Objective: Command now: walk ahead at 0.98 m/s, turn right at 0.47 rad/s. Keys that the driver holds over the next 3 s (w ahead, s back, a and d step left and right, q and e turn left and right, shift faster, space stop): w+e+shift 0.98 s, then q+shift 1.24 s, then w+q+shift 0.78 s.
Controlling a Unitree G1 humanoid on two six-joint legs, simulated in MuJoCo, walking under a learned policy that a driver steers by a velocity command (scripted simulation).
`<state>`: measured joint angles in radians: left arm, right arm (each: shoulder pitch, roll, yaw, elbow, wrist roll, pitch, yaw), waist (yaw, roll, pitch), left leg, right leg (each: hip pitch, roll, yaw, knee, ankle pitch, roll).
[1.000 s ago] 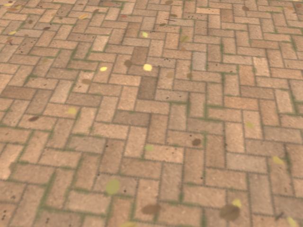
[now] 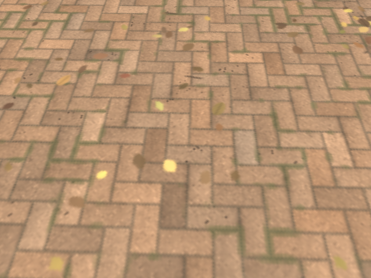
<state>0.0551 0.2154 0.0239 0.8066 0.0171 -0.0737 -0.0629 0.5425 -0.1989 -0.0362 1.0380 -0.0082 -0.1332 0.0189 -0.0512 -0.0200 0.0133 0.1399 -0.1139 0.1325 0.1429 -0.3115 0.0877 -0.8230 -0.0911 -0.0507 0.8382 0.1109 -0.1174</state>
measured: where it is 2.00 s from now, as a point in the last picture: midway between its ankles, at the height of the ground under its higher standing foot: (302, 124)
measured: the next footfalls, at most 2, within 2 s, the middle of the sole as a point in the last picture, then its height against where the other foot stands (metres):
right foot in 0.14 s outside the picture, level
left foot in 0.58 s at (182, 199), level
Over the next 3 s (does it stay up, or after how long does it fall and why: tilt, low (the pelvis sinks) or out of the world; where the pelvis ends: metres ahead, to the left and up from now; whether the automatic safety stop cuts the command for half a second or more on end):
stays up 1.53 -0.38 0.00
